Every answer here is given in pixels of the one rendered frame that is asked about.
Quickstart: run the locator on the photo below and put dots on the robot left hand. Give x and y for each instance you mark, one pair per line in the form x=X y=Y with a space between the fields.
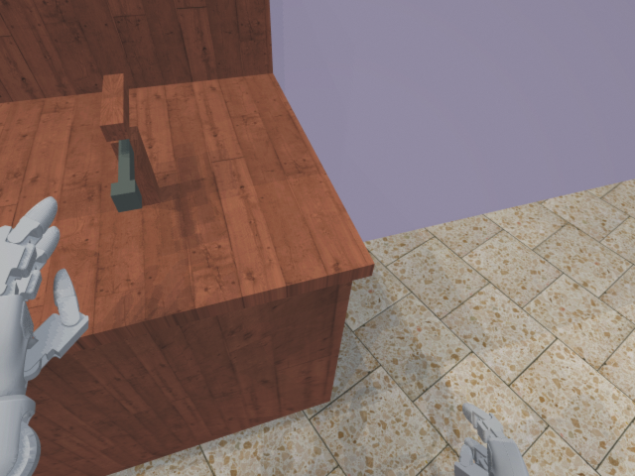
x=24 y=250

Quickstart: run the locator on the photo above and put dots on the left robot forearm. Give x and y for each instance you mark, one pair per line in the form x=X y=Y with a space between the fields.
x=20 y=447

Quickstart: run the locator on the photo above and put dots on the robot right hand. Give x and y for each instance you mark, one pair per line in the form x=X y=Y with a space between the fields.
x=502 y=456

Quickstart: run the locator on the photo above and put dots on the tap lever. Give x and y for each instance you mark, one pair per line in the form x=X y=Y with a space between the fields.
x=125 y=193

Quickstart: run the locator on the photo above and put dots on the counter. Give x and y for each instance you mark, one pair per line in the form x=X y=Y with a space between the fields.
x=220 y=304

